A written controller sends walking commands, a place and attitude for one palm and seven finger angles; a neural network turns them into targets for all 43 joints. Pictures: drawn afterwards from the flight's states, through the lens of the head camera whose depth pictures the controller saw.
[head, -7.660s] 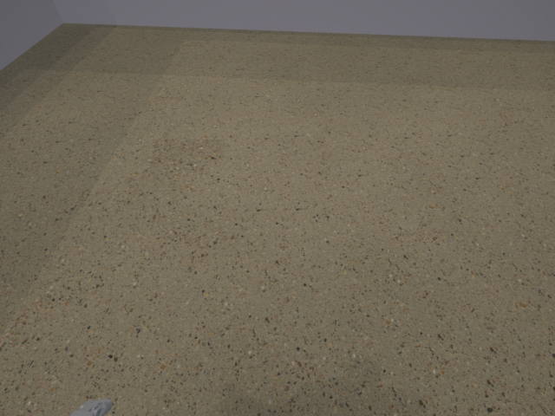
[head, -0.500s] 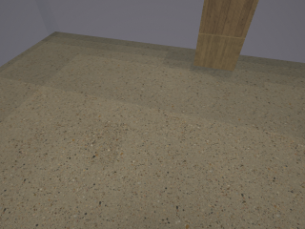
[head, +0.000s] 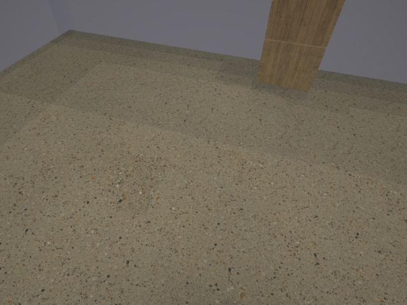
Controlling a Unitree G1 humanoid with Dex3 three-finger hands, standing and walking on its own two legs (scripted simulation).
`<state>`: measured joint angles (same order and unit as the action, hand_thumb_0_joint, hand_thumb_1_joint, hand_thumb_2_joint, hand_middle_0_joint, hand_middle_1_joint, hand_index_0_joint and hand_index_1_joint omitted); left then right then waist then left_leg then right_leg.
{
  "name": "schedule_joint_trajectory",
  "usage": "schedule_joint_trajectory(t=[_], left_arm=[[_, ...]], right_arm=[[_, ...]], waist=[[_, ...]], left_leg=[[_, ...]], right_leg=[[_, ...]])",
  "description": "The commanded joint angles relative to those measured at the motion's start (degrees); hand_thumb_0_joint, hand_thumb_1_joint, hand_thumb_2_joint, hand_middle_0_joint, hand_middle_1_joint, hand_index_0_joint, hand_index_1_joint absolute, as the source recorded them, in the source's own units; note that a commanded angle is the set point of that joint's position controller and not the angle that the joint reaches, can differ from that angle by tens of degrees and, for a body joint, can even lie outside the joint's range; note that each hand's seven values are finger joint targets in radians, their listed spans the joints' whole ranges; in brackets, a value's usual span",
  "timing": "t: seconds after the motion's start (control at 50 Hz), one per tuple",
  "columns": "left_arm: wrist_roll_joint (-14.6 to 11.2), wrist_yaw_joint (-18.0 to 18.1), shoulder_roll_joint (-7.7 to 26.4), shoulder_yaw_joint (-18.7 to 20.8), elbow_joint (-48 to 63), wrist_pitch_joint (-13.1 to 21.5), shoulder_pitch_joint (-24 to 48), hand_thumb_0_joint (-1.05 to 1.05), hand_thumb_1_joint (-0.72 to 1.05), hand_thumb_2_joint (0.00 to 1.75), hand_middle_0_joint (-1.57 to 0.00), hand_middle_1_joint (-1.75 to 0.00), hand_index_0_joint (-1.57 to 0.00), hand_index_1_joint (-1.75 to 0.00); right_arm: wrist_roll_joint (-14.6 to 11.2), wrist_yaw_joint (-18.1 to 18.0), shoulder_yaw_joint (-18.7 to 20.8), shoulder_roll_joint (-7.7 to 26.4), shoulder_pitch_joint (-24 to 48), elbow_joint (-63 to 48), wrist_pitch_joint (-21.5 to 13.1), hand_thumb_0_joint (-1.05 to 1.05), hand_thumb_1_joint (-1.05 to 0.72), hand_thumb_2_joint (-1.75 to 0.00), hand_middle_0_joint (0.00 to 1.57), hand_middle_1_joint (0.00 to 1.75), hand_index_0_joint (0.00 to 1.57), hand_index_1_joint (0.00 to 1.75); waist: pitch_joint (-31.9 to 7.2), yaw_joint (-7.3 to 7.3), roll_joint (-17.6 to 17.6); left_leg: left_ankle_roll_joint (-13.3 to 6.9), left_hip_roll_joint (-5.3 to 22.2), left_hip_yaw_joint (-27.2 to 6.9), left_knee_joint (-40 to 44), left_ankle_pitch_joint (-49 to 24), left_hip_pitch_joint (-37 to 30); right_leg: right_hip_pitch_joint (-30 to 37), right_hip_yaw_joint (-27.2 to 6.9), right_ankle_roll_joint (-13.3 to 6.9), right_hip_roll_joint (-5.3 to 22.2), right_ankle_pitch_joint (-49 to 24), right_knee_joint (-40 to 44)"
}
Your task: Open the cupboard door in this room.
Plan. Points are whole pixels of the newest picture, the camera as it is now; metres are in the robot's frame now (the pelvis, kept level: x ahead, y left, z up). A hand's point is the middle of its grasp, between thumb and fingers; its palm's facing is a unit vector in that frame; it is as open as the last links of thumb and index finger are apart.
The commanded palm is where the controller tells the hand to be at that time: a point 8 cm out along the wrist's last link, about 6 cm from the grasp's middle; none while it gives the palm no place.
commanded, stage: turn or walk to find it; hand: left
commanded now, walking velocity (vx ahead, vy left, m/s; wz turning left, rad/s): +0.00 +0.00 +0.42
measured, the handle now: out of the picture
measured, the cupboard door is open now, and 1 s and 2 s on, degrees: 0 0 0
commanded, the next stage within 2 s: stand and wait in 0.06 s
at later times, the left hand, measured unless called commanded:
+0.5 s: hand out of the picture -0.01 +0.17 -0.18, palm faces +0.09 -0.98 -0.18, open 7.3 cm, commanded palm none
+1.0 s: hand out of the picture +0.03 +0.20 -0.17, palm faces +0.17 -0.96 -0.24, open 7.4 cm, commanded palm none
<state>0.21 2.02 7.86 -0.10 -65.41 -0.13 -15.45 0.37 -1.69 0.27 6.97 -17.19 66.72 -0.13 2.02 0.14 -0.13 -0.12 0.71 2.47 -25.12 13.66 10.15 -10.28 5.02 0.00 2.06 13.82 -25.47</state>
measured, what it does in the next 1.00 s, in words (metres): stands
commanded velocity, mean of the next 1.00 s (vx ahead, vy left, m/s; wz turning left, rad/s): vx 0.00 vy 0.00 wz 0.17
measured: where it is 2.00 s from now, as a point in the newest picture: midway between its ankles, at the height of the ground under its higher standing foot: outside the picture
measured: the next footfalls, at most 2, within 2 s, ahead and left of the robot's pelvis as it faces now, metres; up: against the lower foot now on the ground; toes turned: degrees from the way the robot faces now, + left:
right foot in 1.04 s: +0.03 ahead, -0.13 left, +0.00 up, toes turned +7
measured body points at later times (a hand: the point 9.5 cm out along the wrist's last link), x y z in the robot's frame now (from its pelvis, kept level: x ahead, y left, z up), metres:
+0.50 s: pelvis +0.00 +0.01 +0.00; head +0.01 +0.01 +0.45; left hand -0.02 +0.23 -0.16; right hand +0.02 -0.22 -0.16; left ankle +0.00 +0.12 -0.74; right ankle +0.00 -0.11 -0.74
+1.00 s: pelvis -0.01 +0.00 +0.00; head +0.00 +0.00 +0.45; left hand +0.02 +0.25 -0.15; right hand +0.06 -0.23 -0.16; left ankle +0.00 +0.11 -0.74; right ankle -0.01 -0.13 -0.73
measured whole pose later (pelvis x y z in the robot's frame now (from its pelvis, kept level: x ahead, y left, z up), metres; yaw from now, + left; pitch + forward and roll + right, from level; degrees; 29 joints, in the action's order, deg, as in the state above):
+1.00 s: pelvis -0.01 +0.00 +0.00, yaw +9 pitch +0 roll +0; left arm 0.6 1.7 11.1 1.3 -59.1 -0.9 -9.1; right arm 1.0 -1.7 1.4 9.9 -13.0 60.4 0.1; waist 1.9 0.4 -0.6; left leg -1.2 -2.4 -3.2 -25.7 10.7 14.4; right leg -14.5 1.3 2.1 2.1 22.3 -35.8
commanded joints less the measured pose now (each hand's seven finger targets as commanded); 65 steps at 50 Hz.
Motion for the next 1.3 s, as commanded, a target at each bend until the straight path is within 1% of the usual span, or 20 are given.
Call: schedule_joint_trajectory(t=[0.0,0.34,0.46,0.58,0.66,0.68,0.7,0.72,0.74,0.76,0.82,0.9,0.96,1.0,1.04,1.06,1.12,1.18,1.24,1.28], left_arm=[[0.14,0.34,6.07,1.37,1.86,0.48,-3.44,0.0,0.9,0.9,-0.2,-0.3,-0.2,-0.3],[0.36,0.15,5.78,0.91,1.4,0.91,-4.23,0.0,0.9,0.9,-0.2,-0.3,-0.2,-0.3],[0.45,0.31,7.18,2.34,3.25,0.05,-3.36,0.0,0.9,0.9,-0.2,-0.3,-0.2,-0.3],[0.76,0.3,10.46,4.12,6.73,-0.31,-1.67,0.0,0.9,0.9,-0.2,-0.3,-0.2,-0.3],[1.07,0.33,11.71,4.71,9.41,-0.42,2.02,0.0,0.9,0.9,-0.2,-0.3,-0.2,-0.3],[1.07,0.3,11.4,4.68,9.76,-0.57,2.58,0.0,0.9,0.9,-0.2,-0.3,-0.2,-0.3],[0.97,0.22,10.41,4.38,9.93,-0.93,3.57,0.0,0.9,0.9,-0.2,-0.3,-0.2,-0.3],[0.6,0.13,8.22,3.92,10.22,-1.12,4.3,0.0,0.9,0.9,-0.2,-0.3,-0.2,-0.3],[0.62,0.24,7.47,3.47,10.81,-1.23,4.89,0.0,0.9,0.9,-0.2,-0.3,-0.2,-0.3],[0.76,0.31,7.46,3.26,10.41,-1.23,4.54,0.0,0.9,0.9,-0.2,-0.3,-0.2,-0.3],[0.8,-0.24,7.0,2.59,9.09,-0.75,4.2,0.0,0.9,0.9,-0.2,-0.3,-0.2,-0.3],[0.49,-0.49,5.87,1.83,8.18,-0.59,3.65,0.0,0.9,0.9,-0.2,-0.3,-0.2,-0.3],[0.37,-0.2,6.74,1.81,6.34,0.07,-0.04,0.0,0.9,0.9,-0.2,-0.3,-0.2,-0.3],[0.58,0.28,10.45,2.49,6.25,0.62,-0.03,0.0,0.9,0.9,-0.2,-0.3,-0.2,-0.3],[0.73,0.21,14.72,3.69,7.72,0.67,1.87,0.0,0.9,0.9,-0.2,-0.3,-0.2,-0.3],[0.73,0.15,14.54,3.92,8.45,0.59,2.57,0.0,0.9,0.9,-0.2,-0.3,-0.2,-0.3],[0.9,-0.06,11.18,3.08,8.22,0.53,3.62,0.0,0.9,0.9,-0.2,-0.3,-0.2,-0.3],[0.84,-0.19,11.01,2.92,7.11,0.83,1.94,0.0,0.9,0.9,-0.2,-0.3,-0.2,-0.3],[0.36,-0.27,9.26,2.38,5.83,0.65,0.64,0.0,0.9,0.9,-0.2,-0.3,-0.2,-0.3],[0.36,-0.26,8.03,1.95,5.1,0.28,-0.35,0.0,0.9,0.9,-0.2,-0.3,-0.2,-0.3]], right_arm=[[0.17,-0.07,1.22,5.98,-2.66,-2.02,-0.41,0.0,-0.9,-0.9,0.2,0.3,0.2,0.3],[0.05,-0.13,1.01,6.82,-1.19,-3.11,-1.01,0.0,-0.9,-0.9,0.2,0.3,0.2,0.3],[0.27,0.22,1.74,8.49,0.27,-5.25,-0.04,0.0,-0.9,-0.9,0.2,0.3,0.2,0.3],[0.65,0.8,2.73,8.25,0.71,-8.53,0.97,0.0,-0.9,-0.9,0.2,0.3,0.2,0.3],[0.81,1.1,3.28,8.04,0.48,-10.27,1.36,0.0,-0.9,-0.9,0.2,0.3,0.2,0.3],[0.84,1.16,3.22,7.99,-0.19,-10.24,1.21,0.0,-0.9,-0.9,0.2,0.3,0.2,0.3],[1.02,1.2,3.21,8.88,-0.9,-10.11,0.99,0.0,-0.9,-0.9,0.2,0.3,0.2,0.3],[1.27,1.09,3.37,11.22,-2.1,-10.08,0.51,0.0,-0.9,-0.9,0.2,0.3,0.2,0.3],[1.27,0.37,3.71,12.91,-2.68,-9.72,-0.01,0.0,-0.9,-0.9,0.2,0.3,0.2,0.3],[1.09,-0.34,3.69,13.42,-2.43,-9.33,-0.31,0.0,-0.9,-0.9,0.2,0.3,0.2,0.3],[1.1,-0.72,3.15,12.7,0.67,-9.52,-0.58,0.0,-0.9,-0.9,0.2,0.3,0.2,0.3],[0.96,-0.57,3.14,12.65,0.75,-8.25,-0.53,0.0,-0.9,-0.9,0.2,0.3,0.2,0.3],[0.38,-0.2,3.3,12.35,1.58,-7.7,-0.45,0.0,-0.9,-0.9,0.2,0.3,0.2,0.3],[-0.19,0.45,3.03,9.76,1.78,-8.28,-0.37,0.0,-0.9,-0.9,0.2,0.3,0.2,0.3],[0.3,0.8,2.92,8.42,2.99,-9.81,0.68,0.0,-0.9,-0.9,0.2,0.3,0.2,0.3],[0.7,0.69,3.21,9.1,4.18,-9.93,1.41,0.0,-0.9,-0.9,0.2,0.3,0.2,0.3],[0.58,0.76,3.22,8.09,3.05,-8.74,1.59,0.0,-0.9,-0.9,0.2,0.3,0.2,0.3],[0.38,0.59,2.58,6.76,2.07,-7.42,1.34,0.0,-0.9,-0.9,0.2,0.3,0.2,0.3],[0.43,0.39,2.21,8.11,0.39,-5.74,0.15,0.0,-0.9,-0.9,0.2,0.3,0.2,0.3],[0.36,0.15,2.13,9.87,1.95,-5.25,-0.39,0.0,-0.9,-0.9,0.2,0.3,0.2,0.3]], waist=[[2.92,-0.59,-0.06],[1.68,-0.44,-0.85],[1.52,-0.92,-1.12],[-1.21,-0.92,6.16],[-1.97,0.14,6.88],[-1.73,0.55,4.8],[-0.71,1.11,-1.22],[-0.21,1.7,-11.33],[-0.21,1.89,-15.28],[-1.17,1.6,-14.61],[-3.52,0.2,-7.24],[-4.33,0.34,-6.02],[-4.53,-1.12,-5.94],[-2.12,-0.71,0.59],[0.09,-0.5,11.12],[2.58,-1.29,16.08],[3.69,0.11,8.94],[1.32,0.01,8.52],[-0.83,0.19,1.94],[-1.31,-0.79,-2.07]], left_leg=[[-1.04,5.09,-5.32,4.47,-5.53,4.15],[-1.37,5.38,-6.41,5.13,-8.33,2.12],[-1.88,5.53,-8.39,3.33,-7.17,7.42],[-0.67,2.13,-4.74,-7.16,-3.96,11.85],[0.37,2.55,-2.57,-12.98,0.28,9.44],[-0.02,3.84,-3.45,-9.44,-2.94,7.19],[-1.43,5.5,-9.49,-4.07,-7.06,6.41],[-3.99,10.11,-20.71,4.67,-9.79,7.32],[-7.29,14.44,-29.52,10.37,-14.13,4.16],[-9.59,15.78,-30.31,10.5,-16.67,1.53],[-11.54,14.09,-24.3,7.55,-19.96,-1.44],[-9.96,11.39,-19.86,7.56,-20.43,-3.0],[-6.46,8.13,-16.74,4.53,-18.2,0.24],[-1.83,3.71,-12.3,0.25,-8.8,10.0],[1.1,-1.07,-5.41,-6.0,2.8,12.49],[1.15,-0.47,-4.9,-11.52,9.03,11.63],[0.86,0.99,-3.62,-17.62,9.74,9.43],[1.49,1.57,-1.51,-10.1,6.14,5.93],[0.39,4.99,-4.93,0.43,-11.06,-2.94],[-0.93,7.9,-7.19,1.74,-12.68,-1.04]], right_leg=[[-1.05,-4.46,-0.49,6.0,-1.68,4.57],[-0.35,-4.0,-0.24,5.82,-4.44,5.11],[0.45,-1.96,0.17,6.52,-1.47,1.74],[0.78,-5.05,-3.61,13.73,0.9,3.78],[-2.72,-3.92,-6.05,17.72,-4.46,1.45],[-5.06,-1.86,-4.86,16.12,-3.0,-0.66],[-7.53,1.45,-2.11,11.4,1.39,-5.34],[-8.54,4.0,1.09,4.18,6.46,-14.07],[-12.33,1.53,1.87,0.7,14.57,-22.52],[-14.63,-2.85,1.52,1.53,18.28,-27.68],[-14.18,-5.38,1.58,1.82,16.09,-27.68],[-8.84,-4.42,2.06,0.73,12.58,-15.33],[0.46,-2.91,2.34,0.26,0.73,0.96],[7.05,-9.42,0.42,7.1,-4.77,5.39],[1.6,-16.22,-4.92,16.39,-2.01,8.94],[-3.29,-18.1,-7.43,17.79,1.96,12.06],[-6.26,-13.6,-8.48,15.35,-6.16,9.54],[-3.11,-9.21,-6.9,12.81,-13.37,5.59],[-6.31,-5.46,-2.05,7.95,-8.78,1.2],[-3.96,-3.6,0.31,5.05,-4.88,2.08]])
